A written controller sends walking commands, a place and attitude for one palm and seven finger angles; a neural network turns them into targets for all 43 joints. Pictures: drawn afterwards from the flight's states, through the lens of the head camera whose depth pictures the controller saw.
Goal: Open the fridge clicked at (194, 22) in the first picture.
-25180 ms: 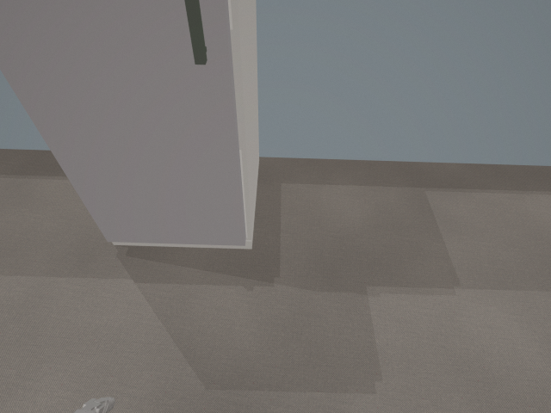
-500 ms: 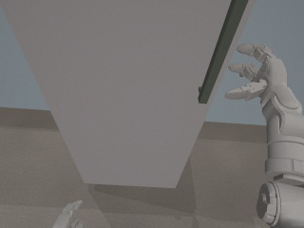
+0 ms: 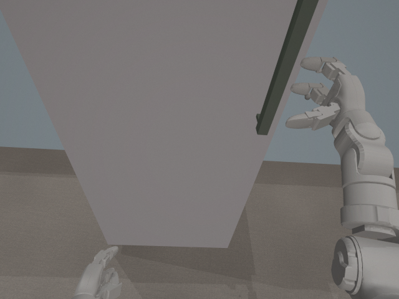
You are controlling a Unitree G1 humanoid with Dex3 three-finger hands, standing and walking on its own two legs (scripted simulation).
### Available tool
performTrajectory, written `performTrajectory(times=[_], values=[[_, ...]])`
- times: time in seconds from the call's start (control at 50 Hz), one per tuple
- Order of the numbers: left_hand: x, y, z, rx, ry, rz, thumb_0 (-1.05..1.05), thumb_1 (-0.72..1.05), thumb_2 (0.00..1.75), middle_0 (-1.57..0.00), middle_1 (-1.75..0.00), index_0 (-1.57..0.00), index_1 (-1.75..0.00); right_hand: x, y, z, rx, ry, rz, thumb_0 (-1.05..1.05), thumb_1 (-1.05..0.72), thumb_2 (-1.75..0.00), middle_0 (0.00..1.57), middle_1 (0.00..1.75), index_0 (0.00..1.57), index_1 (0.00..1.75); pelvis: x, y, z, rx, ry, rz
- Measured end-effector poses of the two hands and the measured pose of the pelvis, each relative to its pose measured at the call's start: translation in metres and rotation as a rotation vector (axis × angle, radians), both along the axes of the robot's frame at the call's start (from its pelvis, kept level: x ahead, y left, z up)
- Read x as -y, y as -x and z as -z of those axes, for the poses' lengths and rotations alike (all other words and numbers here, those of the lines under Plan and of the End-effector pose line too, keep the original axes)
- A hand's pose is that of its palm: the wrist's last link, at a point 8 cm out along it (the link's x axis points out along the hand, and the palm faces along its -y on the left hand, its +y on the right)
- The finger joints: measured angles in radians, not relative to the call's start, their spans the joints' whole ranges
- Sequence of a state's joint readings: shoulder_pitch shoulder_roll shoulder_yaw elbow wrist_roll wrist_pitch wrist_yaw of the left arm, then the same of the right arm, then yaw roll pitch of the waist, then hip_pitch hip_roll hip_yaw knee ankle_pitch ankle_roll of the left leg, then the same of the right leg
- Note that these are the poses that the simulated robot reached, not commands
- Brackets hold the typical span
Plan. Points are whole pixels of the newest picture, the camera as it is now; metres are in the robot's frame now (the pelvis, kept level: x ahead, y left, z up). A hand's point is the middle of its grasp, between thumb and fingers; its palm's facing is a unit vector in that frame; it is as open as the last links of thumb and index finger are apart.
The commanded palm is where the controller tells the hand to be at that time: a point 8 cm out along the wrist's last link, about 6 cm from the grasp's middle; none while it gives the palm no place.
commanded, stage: move the hooked fingers beside the handle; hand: right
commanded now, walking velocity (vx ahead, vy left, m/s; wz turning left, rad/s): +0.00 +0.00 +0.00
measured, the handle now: (278, 70) +0.49 -0.11 +0.26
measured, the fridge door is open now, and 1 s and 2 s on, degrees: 0 0 0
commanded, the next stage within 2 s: feel for the door with the fingertips in 0.08 s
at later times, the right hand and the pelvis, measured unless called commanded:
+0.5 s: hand (293, 98) +0.43 -0.14 +0.23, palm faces -0.03 +1.00 -0.01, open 14.0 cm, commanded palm +0.40 -0.19 +0.24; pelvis +0.00 +0.00 +0.00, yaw +1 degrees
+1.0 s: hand (289, 91) +0.44 -0.13 +0.24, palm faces -0.03 +1.00 -0.01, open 13.8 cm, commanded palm +0.42 -0.18 +0.24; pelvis +0.00 +0.00 +0.00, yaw +0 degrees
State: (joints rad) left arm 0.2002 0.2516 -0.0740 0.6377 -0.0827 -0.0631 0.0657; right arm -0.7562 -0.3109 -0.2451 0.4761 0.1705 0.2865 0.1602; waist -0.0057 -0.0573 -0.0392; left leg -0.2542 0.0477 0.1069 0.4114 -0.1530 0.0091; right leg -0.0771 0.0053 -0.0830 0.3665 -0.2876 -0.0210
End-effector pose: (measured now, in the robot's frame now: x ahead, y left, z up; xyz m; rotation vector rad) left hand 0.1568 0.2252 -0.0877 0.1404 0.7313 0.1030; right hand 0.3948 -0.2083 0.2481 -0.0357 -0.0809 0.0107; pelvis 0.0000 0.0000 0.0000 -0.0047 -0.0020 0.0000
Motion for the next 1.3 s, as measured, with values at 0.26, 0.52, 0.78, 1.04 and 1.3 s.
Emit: performTrajectory(times=[0.26, 0.52, 0.78, 1.04, 1.3], values=[[-0.017, 0.028, 0.008, -0.068, -0.036, -0.041, 0.01, 0.90, 0.90, -0.21, -0.30, -0.20, -0.30, 0.004, -0.007, 0.010, -0.043, -0.001, 0.012, -0.02, 0.50, -0.30, 0.30, 1.20, 0.30, 1.21, -0.004, 0.004, 0.000, -0.004, 0.001, 0.001], [-0.016, 0.028, 0.008, -0.062, -0.020, -0.053, 0.01, 0.90, 0.90, -0.21, -0.30, -0.20, -0.30, -0.018, -0.015, 0.015, -0.044, -0.026, -0.019, -0.02, 0.50, -0.30, 0.30, 1.20, 0.30, 1.21, -0.002, 0.002, 0.000, -0.015, 0.001, -0.014], [-0.004, 0.013, 0.006, -0.050, -0.018, -0.020, 0.01, 0.90, 0.90, -0.21, -0.30, -0.20, -0.30, -0.021, -0.017, 0.006, -0.028, -0.010, -0.020, -0.02, 0.50, -0.30, 0.30, 1.20, 0.30, 1.21, 0.002, -0.001, 0.000, -0.012, -0.003, -0.003], [-0.002, 0.023, 0.011, -0.093, -0.020, -0.035, 0.01, 0.90, 0.90, -0.21, -0.30, -0.20, -0.30, -0.024, -0.029, 0.008, -0.043, -0.028, -0.024, -0.02, 0.50, -0.30, 0.35, 1.25, 0.33, 1.22, 0.005, -0.003, 0.000, -0.024, -0.003, -0.007], [-0.009, 0.045, 0.015, -0.130, -0.029, -0.063, 0.01, 0.90, 0.90, -0.21, -0.30, -0.20, -0.30, -0.024, -0.029, 0.008, -0.042, -0.026, -0.022, -0.02, 0.50, -0.30, 0.37, 1.24, 0.34, 1.23, 0.005, 0.002, 0.000, -0.025, -0.001, -0.011]])
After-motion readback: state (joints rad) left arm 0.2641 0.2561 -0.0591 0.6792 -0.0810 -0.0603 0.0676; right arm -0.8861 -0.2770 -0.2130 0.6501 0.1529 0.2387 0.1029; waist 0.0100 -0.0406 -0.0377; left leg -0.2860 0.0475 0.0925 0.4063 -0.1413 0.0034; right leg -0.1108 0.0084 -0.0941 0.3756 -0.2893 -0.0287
